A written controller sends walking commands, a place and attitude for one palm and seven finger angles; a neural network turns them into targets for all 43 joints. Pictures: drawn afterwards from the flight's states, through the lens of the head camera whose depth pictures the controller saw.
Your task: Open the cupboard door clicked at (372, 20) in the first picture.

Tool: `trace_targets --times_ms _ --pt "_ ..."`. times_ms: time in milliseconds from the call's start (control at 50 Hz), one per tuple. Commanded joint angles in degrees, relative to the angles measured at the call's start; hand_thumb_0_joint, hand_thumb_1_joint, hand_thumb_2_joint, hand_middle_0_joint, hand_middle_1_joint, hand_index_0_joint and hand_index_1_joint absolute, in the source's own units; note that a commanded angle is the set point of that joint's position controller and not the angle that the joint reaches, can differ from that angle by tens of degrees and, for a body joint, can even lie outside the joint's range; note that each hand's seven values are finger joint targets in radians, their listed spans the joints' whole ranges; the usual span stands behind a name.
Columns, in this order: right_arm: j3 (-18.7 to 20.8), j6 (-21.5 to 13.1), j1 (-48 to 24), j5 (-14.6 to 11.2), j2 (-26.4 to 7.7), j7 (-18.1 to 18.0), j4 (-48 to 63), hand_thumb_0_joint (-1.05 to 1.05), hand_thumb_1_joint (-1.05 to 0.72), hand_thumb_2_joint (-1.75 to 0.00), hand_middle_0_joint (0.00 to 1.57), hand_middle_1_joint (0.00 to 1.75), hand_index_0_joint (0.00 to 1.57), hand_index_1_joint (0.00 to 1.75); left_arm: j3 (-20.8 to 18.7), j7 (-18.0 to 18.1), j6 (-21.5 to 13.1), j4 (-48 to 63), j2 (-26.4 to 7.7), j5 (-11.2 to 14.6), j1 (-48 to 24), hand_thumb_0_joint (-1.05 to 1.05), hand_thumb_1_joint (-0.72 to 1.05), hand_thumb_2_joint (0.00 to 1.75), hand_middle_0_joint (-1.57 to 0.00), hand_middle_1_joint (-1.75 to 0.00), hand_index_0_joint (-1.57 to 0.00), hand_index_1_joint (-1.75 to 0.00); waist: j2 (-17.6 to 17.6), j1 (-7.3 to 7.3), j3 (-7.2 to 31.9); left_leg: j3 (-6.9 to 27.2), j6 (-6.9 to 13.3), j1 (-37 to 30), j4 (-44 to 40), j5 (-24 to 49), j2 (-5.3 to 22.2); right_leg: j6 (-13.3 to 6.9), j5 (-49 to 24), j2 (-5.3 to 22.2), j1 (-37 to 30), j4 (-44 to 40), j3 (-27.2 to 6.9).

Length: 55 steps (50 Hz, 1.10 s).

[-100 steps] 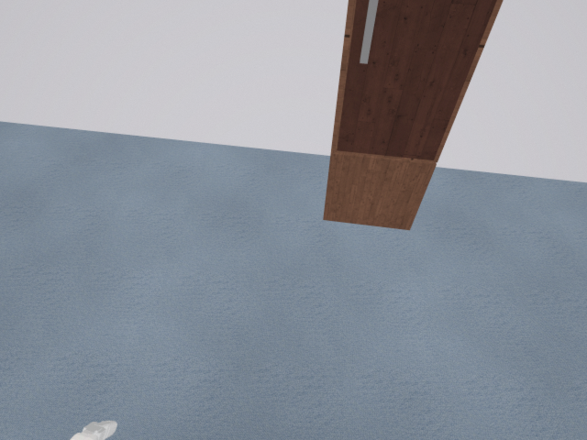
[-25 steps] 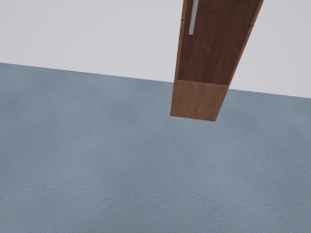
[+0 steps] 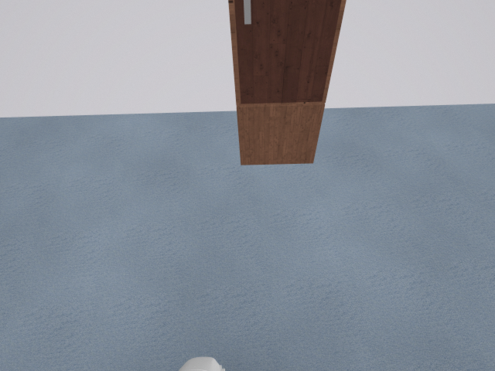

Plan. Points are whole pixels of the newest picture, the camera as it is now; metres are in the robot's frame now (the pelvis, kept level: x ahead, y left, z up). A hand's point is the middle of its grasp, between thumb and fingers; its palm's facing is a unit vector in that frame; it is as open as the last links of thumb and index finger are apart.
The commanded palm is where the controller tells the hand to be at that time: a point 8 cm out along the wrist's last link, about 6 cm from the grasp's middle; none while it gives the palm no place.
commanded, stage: walk to a spot facing it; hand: left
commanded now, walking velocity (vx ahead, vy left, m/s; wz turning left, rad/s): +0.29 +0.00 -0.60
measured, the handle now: out of the picture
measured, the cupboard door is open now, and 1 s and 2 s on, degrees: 0 0 0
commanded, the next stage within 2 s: none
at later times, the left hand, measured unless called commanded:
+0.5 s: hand (119, 350) +0.16 +0.27 -0.16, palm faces -0.18 -0.96 -0.19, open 7.4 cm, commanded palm none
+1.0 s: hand (252, 216) +0.48 +0.04 -0.17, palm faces -0.60 -0.79 -0.14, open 7.4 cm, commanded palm none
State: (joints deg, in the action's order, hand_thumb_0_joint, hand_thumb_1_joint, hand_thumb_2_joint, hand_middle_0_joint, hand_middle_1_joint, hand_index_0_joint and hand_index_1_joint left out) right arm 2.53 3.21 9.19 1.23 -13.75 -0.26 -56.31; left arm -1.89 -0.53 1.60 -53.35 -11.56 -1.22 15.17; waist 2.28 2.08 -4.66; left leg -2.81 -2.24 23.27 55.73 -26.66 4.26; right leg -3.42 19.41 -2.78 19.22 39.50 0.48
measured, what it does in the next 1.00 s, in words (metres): walks ahead, turning right: left foot, then right foot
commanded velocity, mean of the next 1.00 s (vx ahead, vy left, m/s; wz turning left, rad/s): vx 0.24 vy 0.00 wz -0.60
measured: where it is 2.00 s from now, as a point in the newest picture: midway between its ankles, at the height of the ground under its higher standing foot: (273, 321)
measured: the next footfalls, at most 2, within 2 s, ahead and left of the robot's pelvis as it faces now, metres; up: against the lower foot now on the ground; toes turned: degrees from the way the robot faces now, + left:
left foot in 0.38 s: +0.15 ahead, +0.16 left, +0.00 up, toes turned -9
right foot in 0.92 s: +0.31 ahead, -0.13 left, +0.00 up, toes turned -38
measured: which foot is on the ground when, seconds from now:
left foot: up 0.00-0.36, down 0.38-0.92, up 0.94-1.00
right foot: down 0.00-0.38, up 0.40-0.90, down 0.92-1.00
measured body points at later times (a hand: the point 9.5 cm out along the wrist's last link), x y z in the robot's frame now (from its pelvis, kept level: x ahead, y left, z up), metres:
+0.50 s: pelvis +0.10 +0.07 +0.02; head +0.11 +0.10 +0.47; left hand +0.17 +0.32 -0.14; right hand +0.12 -0.19 -0.10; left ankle +0.11 +0.16 -0.72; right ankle +0.04 -0.06 -0.64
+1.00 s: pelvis +0.26 -0.01 -0.01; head +0.32 -0.03 +0.44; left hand +0.52 +0.09 -0.15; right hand +0.04 -0.13 -0.14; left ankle +0.20 +0.16 -0.62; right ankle +0.28 -0.11 -0.72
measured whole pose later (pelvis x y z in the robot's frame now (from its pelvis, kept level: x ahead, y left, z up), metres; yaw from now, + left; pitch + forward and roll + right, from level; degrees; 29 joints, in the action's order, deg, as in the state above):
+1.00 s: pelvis +0.26 -0.01 -0.01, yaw -34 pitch -1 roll -2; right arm 2.1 -0.3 26.1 0.6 -8.2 -1.2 -62.3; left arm -2.6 -1.2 -2.2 -51.2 -11.4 -0.5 2.6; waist -1.2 -3.6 -9.1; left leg -7.0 -3.4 17.8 74.5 -28.8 8.7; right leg -6.1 14.1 -2.9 23.7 38.9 7.9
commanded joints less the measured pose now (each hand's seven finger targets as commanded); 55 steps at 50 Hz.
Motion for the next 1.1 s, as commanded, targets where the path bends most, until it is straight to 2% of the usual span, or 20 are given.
trace_targets --times_ms 0,180,240,320,340,360,380,400,440,500,620,760,820,860,880,900,920,940,1000,1080 --pt "2.11 -2.92 -3.25 0.33 -7.43 0.40 6.70 0.00 -0.90 -0.90 0.20 0.30 0.20 0.30 -3.35 0.90 -2.20 4.12 -11.76 0.24 1.81 0.00 0.90 0.90 -0.20 -0.30 -0.20 -0.30 -8.10 -0.70 3.05 4.31 -0.75 12.12 8.76 7.79 1.50 -5.48 9.90 15.32 -7.24 -28.69 -27.56" --pt "1.69 -4.75 -5.14 0.01 -3.75 0.68 8.18 0.00 -0.90 -0.90 0.20 0.30 0.20 0.30 -3.92 0.45 -3.80 0.61 -10.74 -0.34 9.30 0.00 0.90 0.90 -0.20 -0.30 -0.20 -0.30 -9.08 1.50 6.01 1.34 -1.60 11.81 -5.53 7.54 -0.21 -8.04 1.14 12.96 -15.35 -26.23 -25.26" --pt "1.52 -5.34 -5.53 -0.33 -3.50 0.51 9.28 0.00 -0.90 -0.90 0.20 0.30 0.20 0.30 -4.04 0.44 -3.44 0.93 -11.09 -0.45 8.20 0.00 0.90 0.90 -0.20 -0.30 -0.20 -0.30 -10.97 1.42 4.47 1.43 -0.96 6.13 -12.17 6.31 -1.46 -7.97 0.59 12.73 -10.24 -25.67 -26.38" --pt "1.71 -6.61 4.37 -0.84 -4.60 -0.48 6.76 0.00 -0.90 -0.90 0.20 0.30 0.20 0.30 -4.63 0.21 -2.69 2.60 -11.00 -0.08 2.37 0.00 0.90 0.90 -0.20 -0.30 -0.20 -0.30 -8.85 -3.37 5.53 0.00 -0.16 -18.16 -29.84 11.03 -3.43 -4.21 1.00 7.35 4.44 -16.93 -22.21" --pt "2.45 -7.04 11.22 -0.73 -8.22 -1.34 4.78 0.00 -0.90 -0.90 0.20 0.30 0.20 0.30 -4.06 -0.14 -2.56 3.55 -8.06 0.07 1.31 0.00 0.90 0.90 -0.20 -0.30 -0.20 -0.30 0.04 -6.49 7.98 7.02 1.24 -30.37 -35.45 4.30 3.85 -1.77 4.50 2.83 13.62 -7.26 -17.65" --pt "3.83 -6.90 16.69 0.30 -14.78 -1.45 3.90 0.00 -0.90 -0.90 0.20 0.30 0.20 0.30 -3.45 -0.88 -2.57 4.94 -4.22 0.50 1.62 0.00 0.90 0.90 -0.20 -0.30 -0.20 -0.30 17.13 -8.12 8.79 27.65 6.40 -34.96 -43.60 -9.84 20.42 1.71 14.71 -3.76 24.65 10.74 -6.98" --pt "3.57 -6.56 15.96 -0.12 -15.22 -1.34 4.79 0.00 -0.90 -0.90 0.20 0.30 0.20 0.30 -3.86 -1.02 -3.10 6.43 -6.21 0.00 -0.89 0.00 0.90 0.90 -0.20 -0.30 -0.20 -0.30 12.27 -7.36 5.54 33.10 10.30 -27.97 -46.88 -14.95 26.98 2.72 13.43 1.57 26.22 18.08 -4.68" --pt "2.96 -6.66 13.30 0.25 -11.64 -1.17 4.75 0.00 -0.90 -0.90 0.20 0.30 0.20 0.30 -4.23 -1.22 -2.84 5.53 -6.97 -0.60 -3.56 0.00 0.90 0.90 -0.20 -0.30 -0.20 -0.30 7.90 -6.58 1.11 30.51 9.88 -20.47 -48.94 -16.35 24.15 3.15 9.48 3.18 25.07 24.35 -4.31" --pt "1.31 -7.25 8.08 0.07 -6.76 -1.25 5.30 0.00 -0.90 -0.90 0.20 0.30 0.20 0.30 -4.54 -2.50 -2.14 3.63 -6.17 -1.02 -2.12 0.00 0.90 0.90 -0.20 -0.30 -0.20 -0.30 4.46 -2.61 -3.97 16.77 7.12 -14.00 -48.46 -4.53 17.67 3.84 -0.38 6.26 23.21 28.30 -2.66" --pt "0.51 -8.44 9.78 -0.32 -3.97 -1.72 3.85 0.00 -0.90 -0.90 0.20 0.30 0.20 0.30 -4.06 -2.76 -1.02 2.09 -3.93 -0.99 0.85 0.00 0.90 0.90 -0.20 -0.30 -0.20 -0.30 5.97 -1.13 -1.00 3.35 4.98 -16.21 -45.23 17.06 13.16 5.05 -7.81 6.68 21.43 30.87 -1.49" --pt "0.00 -8.90 17.92 -0.38 -2.20 -2.20 -0.64 0.00 -0.90 -0.90 0.20 0.30 0.20 0.30 -3.13 -2.73 -0.06 4.11 -1.93 -1.00 -6.86 0.00 0.90 0.90 -0.20 -0.30 -0.20 -0.30 4.46 -2.67 -2.23 -3.51 4.62 -23.25 -42.09 38.50 13.00 5.52 -11.50 6.88 27.16 28.03 1.68" --pt "0.35 -7.93 23.12 0.41 -2.66 -2.31 -4.16 0.00 -0.90 -0.90 0.20 0.30 0.20 0.30 -1.83 -3.04 -0.93 6.64 -0.62 -0.64 -18.65 0.00 0.90 0.90 -0.20 -0.30 -0.20 -0.30 4.71 -5.90 -3.86 -10.61 7.18 -29.34 -38.86 51.43 13.93 2.63 -8.37 4.52 20.60 5.10 8.52" --pt "1.20 -7.40 21.92 0.04 -4.93 -2.21 -3.92 0.00 -0.90 -0.90 0.20 0.30 0.20 0.30 -2.23 -2.48 -1.74 5.16 -2.30 -0.79 -12.72 0.00 0.90 0.90 -0.20 -0.30 -0.20 -0.30 7.35 -2.41 1.25 -14.01 6.21 -30.83 -26.68 73.23 14.06 -0.14 -5.49 -0.23 9.58 -1.01 11.68" --pt "1.40 -7.05 19.22 -0.79 -6.40 -1.71 -2.00 0.00 -0.90 -0.90 0.20 0.30 0.20 0.30 -3.72 -1.76 -3.09 1.30 -7.16 -0.99 0.76 0.00 0.90 0.90 -0.20 -0.30 -0.20 -0.30 6.85 4.07 10.02 -14.08 3.04 -18.79 -5.39 63.87 13.62 -2.27 -12.31 0.86 -15.96 -9.98 9.33" --pt "0.91 -6.92 19.47 -1.99 -3.54 -0.98 -0.29 0.00 -0.90 -0.90 0.20 0.30 0.20 0.30 -4.71 -0.92 -3.60 -0.29 -13.31 -0.90 7.87 0.00 0.90 0.90 -0.20 -0.30 -0.20 -0.30 -3.80 6.72 17.98 -13.61 0.45 0.09 13.25 22.59 8.20 -8.06 -29.75 15.35 -36.21 -9.39 -7.83" --pt "0.81 -7.47 17.12 -1.96 -1.17 -1.53 2.15 0.00 -0.90 -0.90 0.20 0.30 0.20 0.30 -5.50 -0.15 -3.82 -1.23 -17.25 0.75 11.41 0.00 0.90 0.90 -0.20 -0.30 -0.20 -0.30 -9.22 5.96 23.39 -8.18 -1.84 13.99 32.58 -10.91 0.56 -16.21 -54.98 28.96 -43.28 -10.17 -29.09" --pt "1.03 -7.83 12.71 -1.31 -2.84 -1.90 4.04 0.00 -0.90 -0.90 0.20 0.30 0.20 0.30 -5.48 0.63 -3.59 -0.41 -16.68 1.38 10.08 0.00 0.90 0.90 -0.20 -0.30 -0.20 -0.30 -4.04 6.61 19.40 0.30 -0.83 15.81 30.07 -5.30 2.90 -15.89 -60.98 26.09 -37.23 -11.17 -22.53" --pt "1.23 -7.29 12.34 -1.18 -2.22 -1.73 4.48 0.00 -0.90 -0.90 0.20 0.30 0.20 0.30 -5.23 0.82 -3.45 0.70 -16.07 1.25 5.80 0.00 0.90 0.90 -0.20 -0.30 -0.20 -0.30 -7.36 3.60 18.01 1.75 -1.41 16.74 30.02 -2.47 4.88 -15.33 -51.50 25.46 -33.08 -12.61 -23.44" --pt "0.93 -4.10 11.71 0.01 -0.81 -1.60 3.13 0.00 -0.90 -0.90 0.20 0.30 0.20 0.30 -4.03 1.84 -3.42 3.38 -10.55 0.44 -5.00 0.00 0.90 0.90 -0.20 -0.30 -0.20 -0.30 0.39 -3.26 7.35 1.71 -2.12 7.74 18.58 1.57 7.39 -10.22 -36.21 19.55 -5.56 -18.43 -12.98" --pt "0.66 -2.53 14.35 0.00 0.68 -1.20 3.38 0.00 -0.90 -0.90 0.20 0.30 0.20 0.30 -3.82 1.35 -2.81 3.96 -9.97 -0.42 -9.40 0.00 0.90 0.90 -0.20 -0.30 -0.20 -0.30 -7.44 -6.74 6.73 -0.42 -2.99 0.42 5.25 7.39 4.99 -7.24 -23.53 13.07 6.27 -19.27 -9.14"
